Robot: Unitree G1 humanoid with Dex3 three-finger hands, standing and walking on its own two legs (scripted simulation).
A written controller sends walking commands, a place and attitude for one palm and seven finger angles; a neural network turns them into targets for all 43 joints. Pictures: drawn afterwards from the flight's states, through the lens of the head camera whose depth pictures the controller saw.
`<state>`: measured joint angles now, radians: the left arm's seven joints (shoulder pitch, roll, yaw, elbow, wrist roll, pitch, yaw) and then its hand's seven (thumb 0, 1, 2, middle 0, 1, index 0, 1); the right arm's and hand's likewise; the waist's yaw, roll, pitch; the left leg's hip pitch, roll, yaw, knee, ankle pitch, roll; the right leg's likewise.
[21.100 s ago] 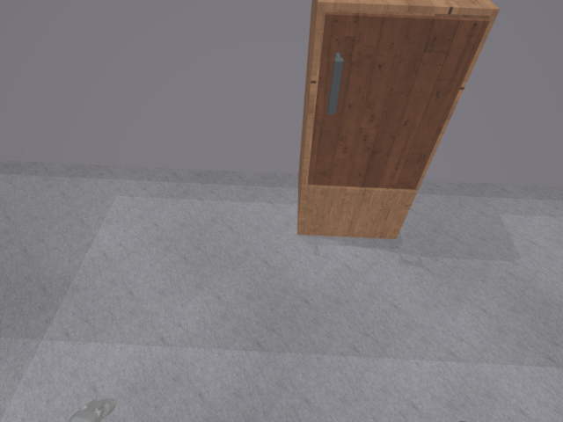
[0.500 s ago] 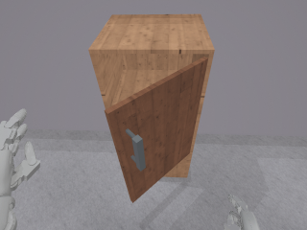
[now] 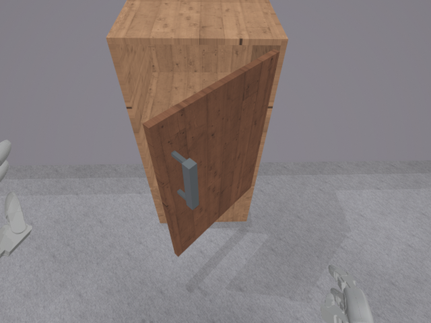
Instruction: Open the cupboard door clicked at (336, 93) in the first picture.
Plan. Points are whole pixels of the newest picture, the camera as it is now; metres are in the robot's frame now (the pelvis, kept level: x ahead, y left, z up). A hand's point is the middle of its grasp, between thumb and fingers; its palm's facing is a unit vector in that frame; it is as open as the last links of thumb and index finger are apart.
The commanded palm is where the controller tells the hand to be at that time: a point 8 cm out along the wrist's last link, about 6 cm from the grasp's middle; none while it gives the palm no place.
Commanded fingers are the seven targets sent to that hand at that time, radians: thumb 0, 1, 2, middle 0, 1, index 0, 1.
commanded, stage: step back with the hand held close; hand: left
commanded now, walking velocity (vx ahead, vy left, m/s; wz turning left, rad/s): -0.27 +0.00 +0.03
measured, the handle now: (184, 181) +0.41 +0.10 +0.00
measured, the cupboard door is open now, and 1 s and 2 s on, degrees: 45 45 45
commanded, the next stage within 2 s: stop stepping back and stand still in 0.82 s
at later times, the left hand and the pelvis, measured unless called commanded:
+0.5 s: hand out of the picture +0.15 +0.26 +0.17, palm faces +0.50 -0.74 -0.44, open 7.4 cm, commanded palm +0.08 +0.30 +0.18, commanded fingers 0.00 0.90 0.90 -0.20 -0.30 -0.20 -0.30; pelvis -0.05 -0.01 -0.01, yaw +2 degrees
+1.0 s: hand out of the picture +0.03 +0.23 +0.16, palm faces +0.39 -0.79 -0.47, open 7.4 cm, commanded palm -0.04 +0.26 +0.18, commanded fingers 0.00 0.90 0.90 -0.20 -0.30 -0.20 -0.30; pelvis -0.18 -0.03 +0.00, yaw -1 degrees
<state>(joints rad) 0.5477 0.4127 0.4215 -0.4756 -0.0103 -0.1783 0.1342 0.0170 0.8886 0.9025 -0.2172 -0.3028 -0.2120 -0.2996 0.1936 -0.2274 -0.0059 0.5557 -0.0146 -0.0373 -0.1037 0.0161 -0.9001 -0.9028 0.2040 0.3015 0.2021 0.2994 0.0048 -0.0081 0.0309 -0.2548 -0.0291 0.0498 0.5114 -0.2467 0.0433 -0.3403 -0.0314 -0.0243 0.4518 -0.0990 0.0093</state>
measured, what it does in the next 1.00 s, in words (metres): walks backwards: right foot, then left foot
